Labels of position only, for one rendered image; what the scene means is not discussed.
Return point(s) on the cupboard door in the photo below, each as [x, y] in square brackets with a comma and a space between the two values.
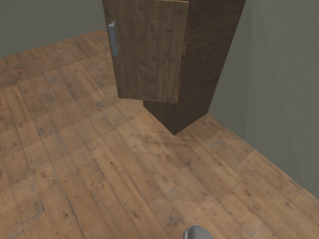
[150, 36]

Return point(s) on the handle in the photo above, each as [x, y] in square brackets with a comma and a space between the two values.
[113, 38]

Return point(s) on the right robot thigh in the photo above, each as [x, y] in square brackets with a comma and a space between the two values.
[196, 233]

